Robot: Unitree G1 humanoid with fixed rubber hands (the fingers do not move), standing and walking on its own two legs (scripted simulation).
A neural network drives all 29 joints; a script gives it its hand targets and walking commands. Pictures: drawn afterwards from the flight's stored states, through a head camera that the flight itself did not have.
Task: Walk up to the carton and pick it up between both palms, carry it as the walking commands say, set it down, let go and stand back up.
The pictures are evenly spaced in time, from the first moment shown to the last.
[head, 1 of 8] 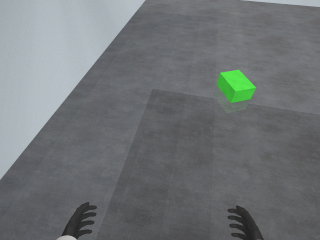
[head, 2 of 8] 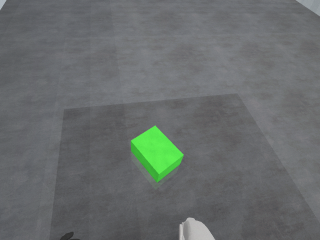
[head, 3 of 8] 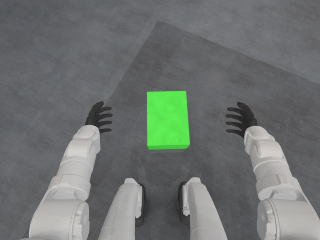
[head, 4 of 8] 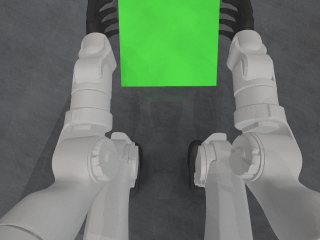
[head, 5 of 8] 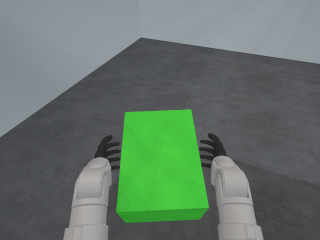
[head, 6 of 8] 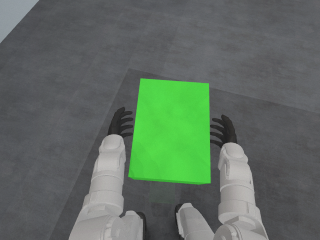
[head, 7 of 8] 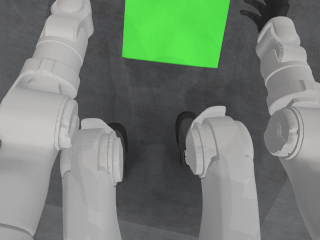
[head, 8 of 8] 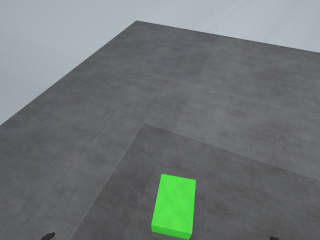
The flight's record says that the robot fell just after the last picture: no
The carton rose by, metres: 0.71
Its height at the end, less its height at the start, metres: +0.00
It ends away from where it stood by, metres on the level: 0.37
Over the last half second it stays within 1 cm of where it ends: yes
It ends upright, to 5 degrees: yes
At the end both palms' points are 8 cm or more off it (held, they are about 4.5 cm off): yes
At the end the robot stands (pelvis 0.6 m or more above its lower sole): yes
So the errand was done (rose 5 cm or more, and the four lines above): yes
